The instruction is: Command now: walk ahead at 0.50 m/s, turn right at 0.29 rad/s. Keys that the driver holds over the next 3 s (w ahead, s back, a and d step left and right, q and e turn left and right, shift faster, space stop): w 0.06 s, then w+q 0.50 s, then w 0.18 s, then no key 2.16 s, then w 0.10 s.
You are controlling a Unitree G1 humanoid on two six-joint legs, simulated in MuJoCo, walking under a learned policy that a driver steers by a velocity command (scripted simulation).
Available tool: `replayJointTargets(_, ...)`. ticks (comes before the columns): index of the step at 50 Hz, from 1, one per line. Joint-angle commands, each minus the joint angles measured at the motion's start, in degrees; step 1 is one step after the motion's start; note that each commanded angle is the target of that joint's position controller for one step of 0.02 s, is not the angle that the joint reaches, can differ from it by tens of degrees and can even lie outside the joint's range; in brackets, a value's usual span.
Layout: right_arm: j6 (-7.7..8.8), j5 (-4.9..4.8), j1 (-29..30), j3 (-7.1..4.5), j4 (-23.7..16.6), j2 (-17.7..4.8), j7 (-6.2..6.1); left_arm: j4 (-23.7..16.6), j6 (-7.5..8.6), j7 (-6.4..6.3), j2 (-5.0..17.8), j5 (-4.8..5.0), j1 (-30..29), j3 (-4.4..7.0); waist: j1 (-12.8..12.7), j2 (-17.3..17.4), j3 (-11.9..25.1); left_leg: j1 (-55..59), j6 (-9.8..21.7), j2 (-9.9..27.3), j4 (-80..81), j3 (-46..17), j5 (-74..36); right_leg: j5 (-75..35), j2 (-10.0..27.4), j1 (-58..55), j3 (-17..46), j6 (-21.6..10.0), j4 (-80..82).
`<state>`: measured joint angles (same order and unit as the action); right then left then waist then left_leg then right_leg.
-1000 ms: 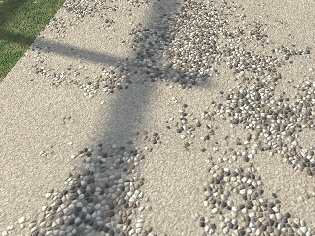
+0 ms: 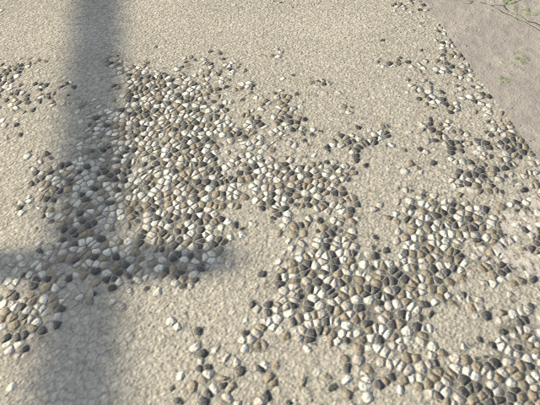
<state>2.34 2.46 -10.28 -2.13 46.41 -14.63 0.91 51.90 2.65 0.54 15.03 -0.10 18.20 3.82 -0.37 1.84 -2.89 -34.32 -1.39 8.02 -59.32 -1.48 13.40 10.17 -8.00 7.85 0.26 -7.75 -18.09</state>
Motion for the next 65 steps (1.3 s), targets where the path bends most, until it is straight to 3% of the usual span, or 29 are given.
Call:
replayJointTargets(1, -0.56, -0.1, -0.1, -0.8, -2.5, -3.6, 0.33, -1.9, 1.43, -0.08, 7.0, 0.1, 3.2, 1.24, -0.2, -4.3, 0.2, -1.9, -0.7, -0.3, 6.3, 2.8, -7.1, -21.7, 14.4, -0.6, 9.9, -5.6, 8.9)
replayJointTargets(7, -0.11, -1.06, 9.5, -0.22, -5.1, -3.3, 0.87, -0.3, 1.88, -0.46, 6.9, -0.67, 7.2, 0.62, -3.9, -5.3, -1.1, -4.4, 1.8, -2.5, 19.7, 4.5, -14.3, -24.0, 16.1, -10.4, 6.9, -3.3, 9.4)
replayJointTargets(10, 0.21, -1.24, 11.3, -0.17, -6.2, -3.6, 1.22, 0.9, 2.01, -1.14, 6.9, -1.47, 7.8, 0.28, -3.7, -5.3, -2.6, -3.1, 4.4, -4.2, 24.2, 4.7, -11.6, -27.5, 18.8, -14.5, 4.9, -3.0, 9.0)
replayJointTargets(13, 0.39, -1.28, 4.4, -0.9, -4.3, -4.8, 0.75, 1.1, 2.17, -1.97, 8.3, -1.99, 4.8, 0.32, 0.4, -6.0, 0.3, 7.5, 8.0, -9.1, 26.9, 6.4, -4.4, -49.1, 19.7, -16.1, 0.9, -1.0, 0.2)
replayJointTargets(15, 1.04, -0.64, -10.4, -2.21, 0.5, -6.7, -0.05, 1.0, 1.7, -2.05, 9.0, -2.0, 3.7, 0.27, 6.9, -4.5, 8.2, 24.5, 10.8, -11.8, 32.1, 6.6, -5.0, -52.3, 17.4, -12.5, -2.6, 0.8, -20.3)
replayJointTargets(16, 1.15, 0.55, -18.6, -3.7, 2.0, -11.8, -0.7, -1.1, 2.09, -1.91, 7.0, -0.92, 4.5, -0.6, 8.9, 1.3, 14.2, 40.2, 15.6, -0.7, 32.8, -9.0, -1.7, -35.0, 14.1, 2.1, -5.2, 2.7, -38.3)
replayJointTargets(17, 0.82, 0.13, -18.7, -4.95, 2.2, -16.0, -0.43, -2.2, 2.41, -0.95, 3.9, -0.38, 8.5, -0.96, 5.1, 13.4, 17.8, 51.4, 24.4, 12.5, 39.1, -38.6, -5.1, 15.8, 1.5, 22.6, -4.4, 4.9, -57.7)
replayJointTargets(18, 0.49, -2.29, -14.2, -4.39, 2.1, -13.0, 0.32, -2.6, 2.53, -0.94, 6.8, -1.99, 4.0, -0.52, 4.3, 5.0, 14.4, 48.5, 23.3, 10.6, 42.0, -39.9, -1.8, 16.1, 5.0, 28.3, 4.3, 3.9, -61.1)
replayJointTargets(19, 0.24, -2.43, -9.8, -3.95, 1.0, -10.9, 0.38, -4.1, 3.18, -0.54, 7.1, -1.54, 0.1, -0.59, 3.3, 1.7, 7.2, 40.4, 21.9, 9.4, 43.0, -31.2, -2.8, 10.9, 8.0, 29.9, 4.2, 4.0, -59.0)
replayJointTargets(20, 0.21, -2.04, -7.8, -3.32, 0.7, -8.4, 0.39, -4.8, 3.52, -0.34, 6.6, -1.54, -2.2, -0.78, 2.3, -2.0, 3.8, 34.5, 20.1, 6.8, 44.5, -26.2, -7.3, 8.0, 10.0, 28.6, 3.7, 4.2, -55.1)
replayJointTargets(22, 0.54, -2.32, -7.0, -2.56, 1.5, -6.3, -0.13, -5.4, 2.01, -0.15, 5.6, -2.49, -1.9, -1.05, -0.6, -1.3, 2.1, 27.2, 17.6, 2.3, 46.2, -19.6, -15.2, 7.1, 11.9, 24.0, 3.3, 6.1, -49.4)
replayJointTargets(25, 1.42, -2.67, -9.1, -3.17, 2.2, -8.5, -0.34, -6.5, 0.03, 0.15, 4.1, -2.83, -2.7, -1.51, -1.2, 0.1, 2.5, 24.0, 17.8, -0.1, 47.8, -16.0, -18.2, 6.3, 12.3, 23.3, 1.5, 8.7, -43.7)
replayJointTargets(30, 1.17, -2.71, -13.6, -3.44, 2.8, -8.7, -0.48, -10.5, -0.36, 0.49, 3.7, -2.48, -13.7, -1.85, 2.4, 1.1, 0.1, 25.8, 15.0, -2.5, 49.8, -14.7, -16.4, -5.4, 12.8, 28.7, -0.1, 11.1, -29.4)
replayJointTargets(37, 1.4, -1.67, -19.3, -2.87, 4.8, -7.9, -1.39, -13.9, 0.64, 1.12, 3.4, -1.67, -23.1, -2.55, 6.4, 2.0, -0.2, 36.4, 12.9, -0.4, 45.8, -14.3, -27.5, -9.7, 10.4, 28.5, -1.5, 8.3, -16.9)
replayJointTargets(39, 1.32, -1.41, -17.8, -2.69, 5.0, -8.0, -1.94, -13.4, 1.34, 0.9, 3.8, -1.8, -20.4, -2.44, 4.4, 2.2, -0.5, 36.9, 11.1, -0.2, 41.6, -13.4, -38.0, -7.2, 8.9, 23.2, -1.4, 6.5, -13.0)
replayJointTargets(41, 1.6, -1.67, -16.0, -2.66, 5.0, -8.7, -2.19, -9.9, 2.35, 0.04, 5.6, -1.99, -10.4, -1.63, 0.2, 2.7, 3.5, 36.9, 8.5, -2.0, 32.1, -12.5, -51.0, -7.5, 5.7, 10.9, -2.0, 4.4, -8.5)
replayJointTargets(42, 1.93, -2.34, -14.8, -2.52, 4.9, -8.6, -1.99, -8.0, 3.24, -0.57, 6.7, -2.3, -3.6, -1.21, -3.3, 1.2, 7.2, 33.6, 7.1, -4.3, 23.5, -10.6, -47.6, -16.1, 8.1, 0.6, -0.7, 3.0, -4.9)
replayJointTargets(43, 2.4, -3.1, -15.1, -1.76, 2.8, -6.2, -1.9, -6.9, 3.79, -1.43, 10.6, -3.31, 4.7, -0.54, -5.4, -4.4, 14.9, 23.8, 5.7, -7.4, 9.7, -8.7, -26.5, -35.2, 20.7, -14.5, 10.3, 0.4, -9.2)
replayJointTargets(44, 1.61, -5.53, -27.2, -1.02, 5.0, -1.4, -2.35, -5.9, 2.65, -0.87, 14.5, -2.46, 6.1, 0.92, -1.7, -17.6, 24.6, 10.9, 3.4, -17.0, -9.9, -3.6, 22.1, -59.2, 36.4, -28.5, 28.2, -11.4, -12.1)
replayJointTargets(45, 0.77, -2.78, -24.4, -2.1, 6.4, -7.6, -2.97, -6.5, 1.68, -0.28, 10.1, -0.09, 4.9, 0.37, -2.0, -6.5, 22.4, 8.6, 3.8, -14.7, -13.2, -6.1, 20.0, -55.0, 33.0, -21.8, 29.0, -10.8, -9.0)
replayJointTargets(46, 0.54, -2.17, -18.6, -2.11, 5.6, -6.7, -2.75, -6.9, 1.78, -0.3, 6.3, 0.17, -0.6, -0.79, -0.8, -4.5, 13.8, 7.4, 3.3, -12.9, -12.2, -6.8, 15.9, -51.2, 29.7, -14.1, 21.4, -9.0, -6.4)
replayJointTargets(48, -0.4, -1.4, -13.4, -1.67, 4.8, -5.0, -1.97, -6.7, 1.9, -0.72, 2.2, -0.15, -5.3, -2.23, 0.6, -5.4, 6.7, 8.3, 2.4, -9.7, -6.0, -5.7, 12.2, -47.2, 24.4, -4.5, 12.7, -5.2, -1.7)
replayJointTargets(51, -2.48, -1.09, -15.9, -1.14, 6.4, -2.6, -1.17, -4.8, 2.36, -0.86, 2.9, -0.48, -5.5, -2.59, 3.4, -7.3, 7.5, 17.4, 1.0, -10.0, 0.2, -3.5, 8.7, -47.5, 20.8, 3.5, 6.3, -4.2, 0.6)
replayJointTargets(54, -3.38, -1.12, -13.6, -0.4, 7.1, -1.4, -1.51, -3.5, 2.32, -0.85, 3.7, -1.02, -6.2, -2.78, 4.1, -8.3, 7.7, 20.2, 0.5, -9.1, 10.9, -1.4, 7.1, -42.6, 19.4, 6.0, 3.4, -3.9, 1.1)
replayJointTargets(59, -4.43, -1.32, -7.4, 0.35, 7.9, -2.0, -2.3, -1.3, 0.02, -1.1, 5.0, -1.05, -3.6, -2.4, 1.3, -9.2, 5.8, 24.0, 1.1, -8.1, 22.9, 1.0, 4.4, -8.5, 18.9, 9.2, 7.1, -3.0, 3.9)
replayJointTargets(61, -3.96, -1.07, -7.1, 0.81, 8.9, -1.4, -2.58, -1.0, -0.96, -1.4, 4.5, -0.65, -4.7, -2.53, 2.4, -7.0, 3.0, 28.3, 2.1, -8.1, 32.2, 1.5, -0.4, 3.8, 18.0, 12.9, 8.3, -1.1, 3.4)
replayJointTargets(63, -2.73, -0.33, -7.3, 0.86, 9.5, -4.0, -3.13, -0.4, -1.09, -1.45, 2.8, -0.81, -2.5, -2.92, 1.6, -2.2, 1.5, 31.7, 3.6, -1.4, 39.7, -6.8, -6.1, 7.5, 15.8, 15.4, 8.3, 3.0, 1.0)
replayJointTargets(64, -2.35, -1.19, -5.0, 0.37, 9.9, -6.9, -3.17, 0.6, -1.32, -1.29, 1.1, -0.06, 2.0, -2.96, -2.4, 3.6, -0.3, 25.8, 5.8, 1.4, 40.3, -10.6, -6.2, 7.1, 10.8, 12.7, 4.1, 4.4, 0.7)
replayJointTargets(65, -2.03, -1.93, -4.1, 0.92, 10.6, -4.2, -2.74, 2.4, -1.77, -1.45, 1.0, -0.16, 2.3, -3.06, -1.7, 3.9, -0.5, 18.5, 6.1, 1.2, 42.0, -10.3, -0.9, 4.0, 10.1, 4.4, 2.9, 4.9, 0.4)
